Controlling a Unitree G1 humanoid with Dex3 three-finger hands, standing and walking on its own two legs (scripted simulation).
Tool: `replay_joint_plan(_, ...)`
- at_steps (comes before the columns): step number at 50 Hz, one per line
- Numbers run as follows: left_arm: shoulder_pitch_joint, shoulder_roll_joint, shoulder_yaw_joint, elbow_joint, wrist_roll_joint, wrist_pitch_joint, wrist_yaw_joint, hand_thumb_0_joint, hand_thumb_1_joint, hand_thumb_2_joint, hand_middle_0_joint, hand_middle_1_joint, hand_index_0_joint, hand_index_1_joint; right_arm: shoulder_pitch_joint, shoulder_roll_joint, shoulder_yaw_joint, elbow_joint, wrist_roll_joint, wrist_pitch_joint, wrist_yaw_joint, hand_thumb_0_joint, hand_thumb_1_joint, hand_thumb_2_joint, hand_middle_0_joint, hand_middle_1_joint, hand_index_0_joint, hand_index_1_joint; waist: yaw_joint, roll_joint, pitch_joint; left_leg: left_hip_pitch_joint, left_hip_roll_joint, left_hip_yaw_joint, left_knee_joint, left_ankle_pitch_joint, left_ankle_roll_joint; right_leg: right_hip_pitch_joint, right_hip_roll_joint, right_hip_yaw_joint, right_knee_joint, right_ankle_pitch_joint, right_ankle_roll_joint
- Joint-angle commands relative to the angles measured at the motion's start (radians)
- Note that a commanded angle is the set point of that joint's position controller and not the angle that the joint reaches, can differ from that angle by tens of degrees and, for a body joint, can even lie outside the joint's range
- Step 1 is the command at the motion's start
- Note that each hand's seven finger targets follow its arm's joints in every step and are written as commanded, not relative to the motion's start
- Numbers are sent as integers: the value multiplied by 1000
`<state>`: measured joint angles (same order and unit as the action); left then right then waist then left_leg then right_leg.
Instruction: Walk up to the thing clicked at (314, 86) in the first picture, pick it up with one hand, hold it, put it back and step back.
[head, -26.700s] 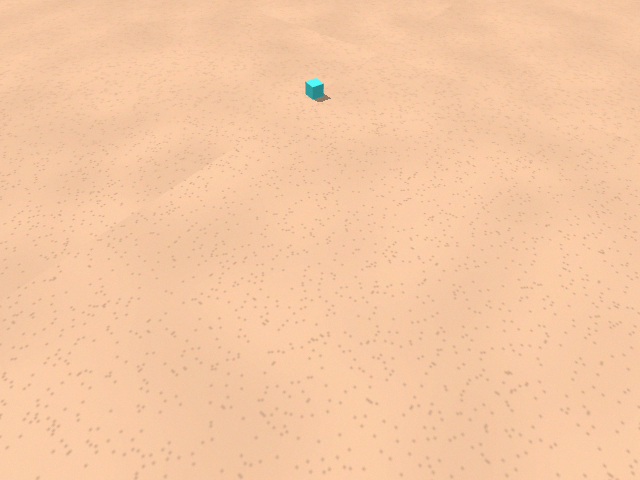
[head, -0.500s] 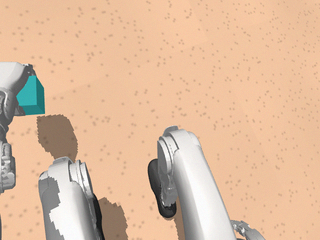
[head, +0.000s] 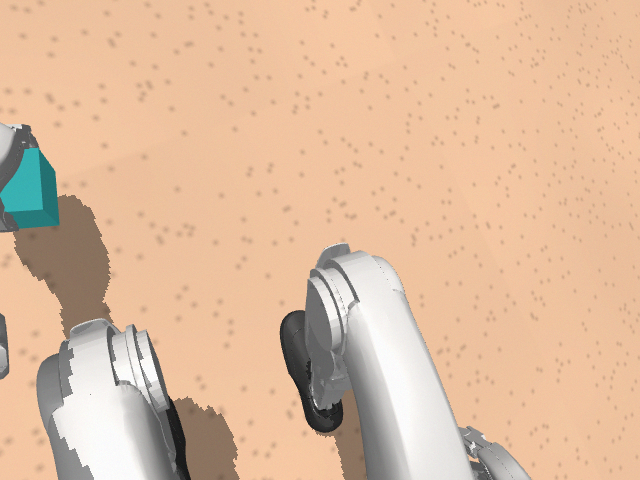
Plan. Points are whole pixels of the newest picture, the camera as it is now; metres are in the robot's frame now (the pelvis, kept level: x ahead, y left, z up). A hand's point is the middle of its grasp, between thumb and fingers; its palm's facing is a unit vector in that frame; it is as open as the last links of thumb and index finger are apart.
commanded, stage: rest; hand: left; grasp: from above
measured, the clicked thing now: (13, 190) +0.50 +0.23 -0.24
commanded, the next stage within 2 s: open in 0.86 s
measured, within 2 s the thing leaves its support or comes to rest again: rests again in 0.56 s
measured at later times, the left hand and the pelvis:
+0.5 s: hand (0, 197) +0.49 +0.24 -0.24, palm faces -0.47 -0.02 -0.88, open 10.4 cm; pelvis +0.00 +0.00 -0.01, yaw -3 degrees
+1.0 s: hand (2, 189) +0.50 +0.24 -0.24, palm faces -0.46 -0.03 -0.89, open 10.4 cm; pelvis -0.01 +0.00 -0.02, yaw -4 degrees
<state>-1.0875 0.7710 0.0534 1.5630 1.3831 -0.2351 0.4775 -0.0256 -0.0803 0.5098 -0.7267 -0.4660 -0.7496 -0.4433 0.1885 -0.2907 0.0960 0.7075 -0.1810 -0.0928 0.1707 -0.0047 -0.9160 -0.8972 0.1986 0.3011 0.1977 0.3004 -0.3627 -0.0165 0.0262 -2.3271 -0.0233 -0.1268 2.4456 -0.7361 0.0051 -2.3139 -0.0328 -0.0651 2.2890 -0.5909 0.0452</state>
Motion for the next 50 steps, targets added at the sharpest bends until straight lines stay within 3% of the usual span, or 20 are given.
replay_joint_plan(1,-410,226,22,-162,-19,7,49,0,615,761,-1017,-519,-1001,-537,263,-285,-69,16,-3,-10,-5,0,-897,-896,200,300,200,300,-45,395,-741,513,-8,76,-264,269,15,417,45,-106,-175,207,-76)
replay_joint_plan(2,-358,208,7,-68,-14,17,46,0,613,751,-1012,-529,-1000,-542,256,-299,-65,12,-1,-12,-5,0,-898,-896,200,300,200,300,-51,381,-695,502,-8,68,-259,266,12,388,40,-112,-172,201,-77)
replay_joint_plan(3,-408,230,21,-134,-25,9,46,0,619,732,-1010,-511,-1001,-521,259,-306,-67,10,-3,-15,-3,0,-896,-895,200,300,200,300,-60,396,-692,507,-4,60,-261,261,9,376,41,-116,-167,193,-77)
replay_joint_plan(4,-388,255,29,-135,-18,10,46,0,583,743,-988,-530,-978,-542,261,-300,-61,9,-1,-17,-2,0,-898,-896,200,300,200,300,-37,413,-710,514,-7,64,-266,269,10,397,43,-115,-165,201,-79)
replay_joint_plan(7,-342,255,33,-121,-19,9,44,0,586,792,-1006,-541,-985,-565,250,-305,-52,-11,-1,-20,1,0,-899,-897,200,300,200,300,-34,397,-729,505,-7,71,-247,306,12,447,47,-115,-165,233,-79)
replay_joint_plan(9,-365,297,70,-107,-10,0,47,0,621,759,-1006,-552,-1001,-558,268,-325,-54,-9,-12,-23,4,0,-897,-896,200,300,200,300,-67,389,-693,474,-6,72,-221,306,13,442,46,-121,-163,239,-76)
replay_joint_plan(11,-329,309,83,-105,-14,0,45,0,606,769,-1011,-542,-997,-558,269,-322,-50,-9,-11,-20,6,0,-900,-897,200,300,200,300,-45,406,-713,488,-5,70,-228,316,10,463,49,-123,-158,241,-79)
replay_joint_plan(12,-362,296,73,-104,-8,-6,43,0,633,773,-1027,-545,-1015,-559,269,-330,-47,-14,-18,-23,8,0,-900,-897,200,300,200,300,-72,411,-679,487,-3,68,-214,310,6,427,48,-129,-156,234,-81)
replay_joint_plan(15,-368,333,84,-130,5,-23,47,0,630,706,-992,-551,-1002,-541,270,-337,-38,-21,-24,-24,10,0,-899,-896,200,300,200,300,-76,434,-668,496,-1,64,-213,286,6,431,52,-135,-159,211,-82)
replay_joint_plan(17,-340,353,98,-133,3,-31,61,0,620,719,-994,-553,-998,-550,257,-342,-43,-19,-24,-22,5,0,-899,-897,200,300,200,300,-56,435,-685,497,0,57,-220,277,3,431,52,-140,-158,202,-83)
replay_joint_plan(18,-361,330,81,-140,5,-38,62,0,646,721,-1008,-553,-1014,-547,259,-344,-39,-25,-31,-25,9,0,-898,-897,200,300,200,300,-79,446,-667,494,0,60,-214,280,3,432,53,-143,-157,206,-80)
replay_joint_plan(24,-369,356,73,-138,17,-46,96,0,650,745,-1010,-565,-1014,-562,239,-341,-27,-11,-35,-38,11,0,-898,-897,200,300,200,300,-79,448,-672,496,8,53,-203,253,8,435,63,-146,-158,199,-76)
replay_joint_plan(26,-377,324,50,-108,19,-42,104,0,674,737,-1010,-579,-1023,-567,240,-346,-18,-15,-42,-51,18,0,-897,-897,200,300,200,300,-99,446,-639,504,6,47,-201,263,5,411,60,-155,-147,210,-74)
replay_joint_plan(29,-369,357,65,-64,27,-33,120,0,693,727,-1024,-576,-1039,-562,229,-360,-15,-6,-42,-59,26,0,-898,-898,201,300,200,300,-95,471,-615,527,12,26,-212,269,-5,369,61,-167,-128,212,-78)
replay_joint_plan(30,-391,327,46,-63,31,-29,115,0,696,744,-1030,-572,-1040,-562,233,-373,-17,-14,-46,-65,30,0,-897,-897,201,300,200,300,-120,475,-592,543,14,26,-197,296,-8,349,53,-170,-126,232,-74)
replay_joint_plan(35,-380,360,59,-14,28,-15,132,0,650,708,-993,-564,-1007,-551,212,-371,1,-17,-46,-75,42,0,-897,-898,201,300,200,300,-111,463,-568,491,14,22,-212,245,0,379,62,-168,-131,208,-75)
replay_joint_plan(37,-386,300,3,-3,20,-8,120,0,623,704,-981,-558,-991,-549,204,-369,12,-28,-41,-85,47,0,-899,-900,201,300,200,300,-119,452,-546,470,10,31,-202,238,6,376,63,-166,-147,201,-73)
replay_joint_plan(38,-383,368,58,-7,13,-7,126,0,620,690,-966,-572,-983,-555,213,-381,7,-22,-47,-89,48,0,-898,-899,201,300,200,300,-125,444,-570,483,14,23,-200,240,7,396,61,-170,-138,209,-70)
replay_joint_plan(48,-363,381,45,47,4,-14,105,0,556,630,-916,-552,-936,-532,221,-391,31,-50,-39,-88,44,0,-899,-901,201,300,200,300,-135,379,-537,425,17,12,-201,213,14,426,68,-175,-156,184,-68)
replay_joint_plan(50,-365,384,44,35,4,-18,98,0,396,708,-776,-584,-779,-581,228,-391,39,-58,-44,-90,45,0,-892,-899,201,301,201,301,-142,381,-536,423,16,18,-194,218,16,444,67,-171,-157,190,-66)
